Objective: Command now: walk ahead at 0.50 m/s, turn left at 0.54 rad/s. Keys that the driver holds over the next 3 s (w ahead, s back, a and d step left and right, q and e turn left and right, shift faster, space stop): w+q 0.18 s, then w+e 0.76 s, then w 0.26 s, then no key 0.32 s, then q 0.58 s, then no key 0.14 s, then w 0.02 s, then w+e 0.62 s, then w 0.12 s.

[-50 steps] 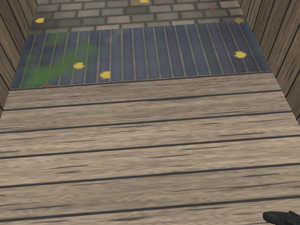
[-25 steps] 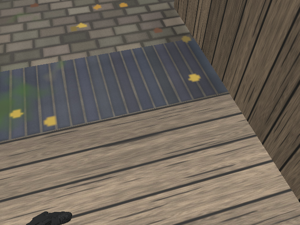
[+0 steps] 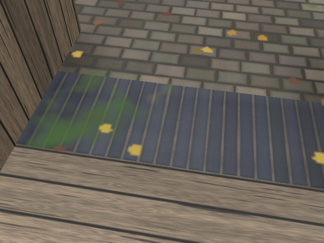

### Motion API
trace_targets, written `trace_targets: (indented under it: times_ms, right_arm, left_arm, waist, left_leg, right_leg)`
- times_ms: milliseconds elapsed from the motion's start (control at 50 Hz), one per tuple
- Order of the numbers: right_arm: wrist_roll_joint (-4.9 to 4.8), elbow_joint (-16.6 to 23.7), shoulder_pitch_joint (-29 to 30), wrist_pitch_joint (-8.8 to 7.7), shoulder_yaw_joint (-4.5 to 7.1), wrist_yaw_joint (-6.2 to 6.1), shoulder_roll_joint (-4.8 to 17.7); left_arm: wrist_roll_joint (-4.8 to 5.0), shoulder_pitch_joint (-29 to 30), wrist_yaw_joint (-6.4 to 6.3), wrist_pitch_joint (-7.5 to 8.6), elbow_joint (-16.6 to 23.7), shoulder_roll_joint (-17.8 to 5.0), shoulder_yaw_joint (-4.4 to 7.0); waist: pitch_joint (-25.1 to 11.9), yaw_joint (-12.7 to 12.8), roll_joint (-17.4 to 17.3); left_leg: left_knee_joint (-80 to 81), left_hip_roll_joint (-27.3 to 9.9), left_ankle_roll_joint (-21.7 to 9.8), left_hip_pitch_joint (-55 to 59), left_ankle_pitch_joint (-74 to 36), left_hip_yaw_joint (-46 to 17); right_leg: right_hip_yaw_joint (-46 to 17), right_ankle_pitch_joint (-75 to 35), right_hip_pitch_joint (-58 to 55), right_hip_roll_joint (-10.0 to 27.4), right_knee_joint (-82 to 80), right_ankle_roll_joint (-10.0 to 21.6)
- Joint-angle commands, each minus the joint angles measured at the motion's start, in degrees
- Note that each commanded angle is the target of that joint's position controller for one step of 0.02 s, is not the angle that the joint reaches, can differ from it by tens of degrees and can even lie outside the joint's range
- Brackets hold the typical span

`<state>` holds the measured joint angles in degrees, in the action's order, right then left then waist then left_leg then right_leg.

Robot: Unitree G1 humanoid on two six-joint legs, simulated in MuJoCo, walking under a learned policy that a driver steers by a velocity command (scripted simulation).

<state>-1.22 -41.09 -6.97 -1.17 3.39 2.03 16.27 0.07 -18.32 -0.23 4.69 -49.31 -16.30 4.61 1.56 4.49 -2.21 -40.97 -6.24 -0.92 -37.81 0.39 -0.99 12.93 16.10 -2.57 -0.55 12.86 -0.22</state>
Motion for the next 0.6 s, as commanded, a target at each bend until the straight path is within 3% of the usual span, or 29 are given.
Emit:
trace_targets:
  times_ms: [20,60,80,100,120,140,160,180,200,220,240,260,300,340,400,460,540,580,600]
  right_arm:
    - [0.02,6.1,5.9,-0.54,0.43,0.98,2.9]
    - [0.23,6.8,4.2,-0.27,1.29,1.22,4.5]
    - [0.2,6.1,-0.2,-0.09,2.24,1.15,6.1]
    - [-0.01,3.8,-8.9,0.03,3.91,0.72,8.7]
    - [-0.28,1.3,-18.8,0.6,6.1,-0.42,13.6]
    - [-0.88,1.7,-16.6,0.14,6.84,-0.75,20.2]
    - [-0.33,3.8,-18.0,-0.88,5.22,-0.4,15.2]
    - [0.3,3.2,-16.2,-1.78,4.22,-0.16,12.0]
    - [0.3,3.1,-12.9,-2.16,3.52,-0.28,9.9]
    - [0.57,3.8,-8.6,-2.19,2.66,-0.49,7.2]
    - [1.47,4.5,-6.1,-2.36,1.93,-0.73,5.5]
    - [1.77,4.5,-5.4,-2.59,1.74,-0.8,5.1]
    - [1.68,3.3,-6.0,-3.44,1.93,-0.98,6.5]
    - [1.78,1.8,-7.4,-4.0,2.09,-1.39,7.3]
    - [1.93,0.4,-7.9,-4.23,1.8,-1.85,7.1]
    - [1.89,-1.3,-9.4,-4.43,1.96,-2.03,8.0]
    - [1.29,-3.8,-11.7,-3.35,2.3,-2.25,8.2]
    - [0.97,-4.2,-11.2,-2.42,2.61,-2.71,8.9]
    - [0.91,-4.0,-10.3,-1.98,2.85,-3.08,9.7]
  left_arm:
    - [1.02,1.5,-0.31,-0.29,2.6,-10.5,2.58]
    - [1.53,2.1,-0.51,-1.11,2.5,-12.2,3.05]
    - [1.79,2.6,-0.66,-1.61,2.6,-12.9,3.21]
    - [1.97,3.4,-0.83,-2.03,2.9,-12.4,2.93]
    - [0.63,2.4,-1.05,-1.78,3.7,-10.2,1.95]
    - [-1.59,-2.6,-0.26,-0.27,7.2,-1.7,-0.85]
    - [0.47,3.3,0.46,1.9,7.4,-5.9,-0.41]
    - [2.62,8.8,0.86,2.99,9.2,-8.7,0.35]
    - [2.27,8.1,0.66,3.47,8.4,-7.7,-0.03]
    - [1.0,7.3,0.34,3.28,7.1,-7.8,0.18]
    - [0.72,5.6,0.46,2.5,6.2,-8.0,0.44]
    - [0.69,4.4,0.6,1.61,5.4,-7.6,0.47]
    - [0.57,3.9,0.57,0.13,4.7,-5.9,0.11]
    - [0.47,7.0,0.4,-0.58,5.5,-4.9,-0.29]
    - [0.81,10.5,0.92,-0.36,6.0,-4.1,-0.67]
    - [1.25,15.1,1.72,-0.01,7.3,-3.1,-1.21]
    - [1.25,18.6,3.16,0.12,9.6,-3.0,-1.45]
    - [1.03,18.4,3.97,0.17,10.6,-3.5,-1.31]
    - [0.92,16.9,4.15,0.04,10.7,-4.3,-0.93]
  waist:
    - [3.9,-0.7,4.6]
    - [1.5,-2.8,6.2]
    - [-1.5,-5.6,6.8]
    - [-6.0,-10.5,5.7]
    - [-11.4,-14.4,0.3]
    - [-15.7,-7.0,-15.2]
    - [-22.1,-11.3,-7.2]
    - [-14.0,-11.9,-4.2]
    - [-10.1,-9.2,-0.5]
    - [-6.9,-6.9,0.7]
    - [-6.1,-5.0,-1.0]
    - [-5.8,-4.2,-1.4]
    - [-4.4,-3.6,-0.8]
    - [-2.1,-4.5,-0.1]
    - [-0.2,-6.0,-0.5]
    - [1.8,-8.3,-0.4]
    - [3.6,-9.6,0.2]
    - [2.8,-8.5,-0.7]
    - [1.2,-7.3,-1.8]
  left_leg:
    - [3.7,0.6,-2.0,-0.5,2.9,2.1]
    - [4.3,3.7,-4.1,4.7,8.9,5.3]
    - [4.8,6.2,-5.5,11.1,11.1,7.1]
    - [8.2,9.2,-7.4,23.3,8.5,8.0]
    - [9.6,5.1,-10.6,41.1,7.4,-1.3]
    - [15.7,-9.4,-21.4,58.5,18.2,-34.2]
    - [24.0,-12.8,-22.6,60.6,25.1,-46.0]
    - [25.1,-11.5,-19.6,55.6,20.6,-38.2]
    - [24.6,-9.8,-17.5,47.8,14.9,-30.3]
    - [24.8,-7.9,-15.7,40.0,7.6,-23.7]
    - [26.0,-6.6,-15.0,34.7,1.8,-19.8]
    - [27.4,-6.0,-14.9,31.7,-1.3,-17.6]
    - [29.9,-5.6,-15.0,28.5,-6.5,-12.4]
    - [31.8,-5.2,-14.3,28.4,-7.8,-8.5]
    - [33.4,-3.1,-11.3,29.3,-5.2,-2.0]
    - [35.0,-4.0,-9.9,31.2,-2.7,1.3]
    - [32.0,-7.3,-9.1,41.5,-7.7,3.5]
    - [27.8,-8.5,-8.0,45.5,-18.3,4.6]
    - [24.1,-8.4,-7.2,46.5,-28.7,5.5]
  right_leg:
    - [-3.9,-23.3,-0.3,17.6,-2.5,8.2]
    - [-2.0,-40.4,-2.7,17.7,4.5,6.9]
    - [-0.9,-49.3,-2.5,17.1,11.8,6.1]
    - [1.0,-51.5,1.3,14.9,23.5,4.3]
    - [1.2,-36.6,14.9,12.5,40.9,1.5]
    - [-3.7,15.4,41.1,0.6,60.8,-2.2]
    - [-17.1,18.4,46.8,0.0,66.3,-1.1]
    - [-17.4,12.8,51.2,2.4,65.6,0.3]
    - [-16.9,7.6,49.0,5.4,61.0,1.2]
    - [-16.5,4.3,45.0,7.7,56.3,1.0]
    - [-16.9,2.0,40.4,9.3,54.1,0.8]
    - [-16.6,0.8,37.9,9.7,52.9,0.4]
    - [-15.6,-2.5,37.4,9.8,50.0,-0.7]
    - [-15.8,-8.5,40.6,10.0,44.7,-1.6]
    - [-15.4,-20.2,40.6,8.6,34.0,-1.2]
    - [-14.3,-26.1,39.1,6.4,25.6,-0.4]
    - [-14.0,-21.9,43.5,5.0,20.3,1.7]
    - [-12.1,-15.8,43.0,3.6,19.4,3.4]
    - [-10.3,-12.5,40.1,1.9,19.6,4.5]
